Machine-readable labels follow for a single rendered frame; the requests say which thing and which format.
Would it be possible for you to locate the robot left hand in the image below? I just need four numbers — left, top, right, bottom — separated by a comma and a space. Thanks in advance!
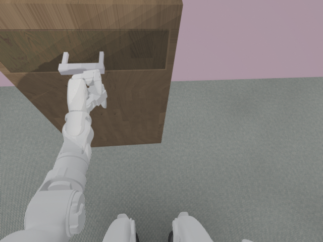
67, 69, 107, 114

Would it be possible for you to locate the cabinet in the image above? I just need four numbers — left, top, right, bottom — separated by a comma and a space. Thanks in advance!
0, 0, 183, 147

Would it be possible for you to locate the right robot thigh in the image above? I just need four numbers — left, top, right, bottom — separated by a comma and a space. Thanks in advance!
172, 216, 213, 242

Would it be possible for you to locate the drawer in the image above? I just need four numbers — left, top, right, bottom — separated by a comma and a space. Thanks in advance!
0, 29, 169, 73

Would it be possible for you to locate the left robot upper arm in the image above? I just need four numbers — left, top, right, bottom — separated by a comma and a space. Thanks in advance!
0, 190, 86, 242

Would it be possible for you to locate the handle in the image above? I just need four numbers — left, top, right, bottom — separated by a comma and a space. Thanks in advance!
58, 51, 105, 75

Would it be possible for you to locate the robot left shin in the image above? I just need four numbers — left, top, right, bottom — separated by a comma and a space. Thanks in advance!
117, 214, 128, 219

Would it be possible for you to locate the left robot forearm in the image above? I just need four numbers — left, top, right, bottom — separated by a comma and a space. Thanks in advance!
24, 110, 94, 229

